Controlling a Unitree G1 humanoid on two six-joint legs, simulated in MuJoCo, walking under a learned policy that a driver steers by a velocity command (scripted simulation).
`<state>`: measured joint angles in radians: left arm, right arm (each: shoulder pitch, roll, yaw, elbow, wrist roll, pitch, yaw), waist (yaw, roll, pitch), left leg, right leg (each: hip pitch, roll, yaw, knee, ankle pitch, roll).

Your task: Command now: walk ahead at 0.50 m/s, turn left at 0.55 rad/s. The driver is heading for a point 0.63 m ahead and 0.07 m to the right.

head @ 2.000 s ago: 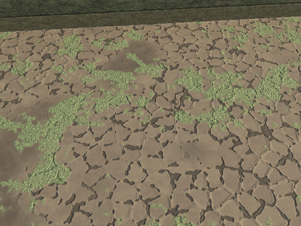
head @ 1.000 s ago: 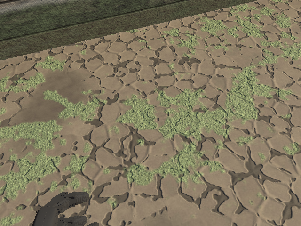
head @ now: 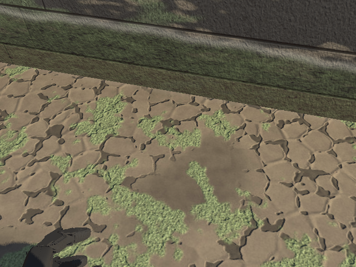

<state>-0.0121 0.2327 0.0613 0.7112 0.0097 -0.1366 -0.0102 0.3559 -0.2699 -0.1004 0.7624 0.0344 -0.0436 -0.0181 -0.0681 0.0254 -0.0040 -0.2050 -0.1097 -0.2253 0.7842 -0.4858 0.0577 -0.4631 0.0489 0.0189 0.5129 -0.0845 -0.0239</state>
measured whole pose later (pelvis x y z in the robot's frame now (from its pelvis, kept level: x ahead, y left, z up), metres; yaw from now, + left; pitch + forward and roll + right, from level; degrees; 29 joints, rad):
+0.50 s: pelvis +0.25 +0.04 +0.00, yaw +6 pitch +3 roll -1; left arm 0.37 0.29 0.06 0.90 -0.02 -0.06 0.00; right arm 0.02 -0.24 -0.05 0.62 0.00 -0.08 0.03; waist 0.09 0.00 0.03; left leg -0.47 0.00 0.03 0.55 -0.11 0.05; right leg -0.14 -0.03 -0.02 0.71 -0.45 0.00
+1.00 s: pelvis +0.50 +0.03 -0.01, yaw -5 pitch +3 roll +2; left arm 0.06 0.26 0.05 0.70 0.00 -0.06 -0.04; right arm 0.32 -0.28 -0.07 0.85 0.00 -0.06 -0.02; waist -0.05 -0.03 0.03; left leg -0.02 0.06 0.18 0.58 -0.46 -0.04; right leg -0.53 0.00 -0.02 0.56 -0.07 -0.08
